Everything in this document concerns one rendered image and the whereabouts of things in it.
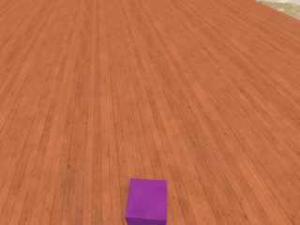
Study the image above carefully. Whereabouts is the carton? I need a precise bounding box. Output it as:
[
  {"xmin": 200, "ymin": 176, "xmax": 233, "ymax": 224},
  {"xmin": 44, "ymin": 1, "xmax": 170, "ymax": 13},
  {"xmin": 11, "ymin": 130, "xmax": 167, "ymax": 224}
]
[{"xmin": 125, "ymin": 178, "xmax": 168, "ymax": 225}]

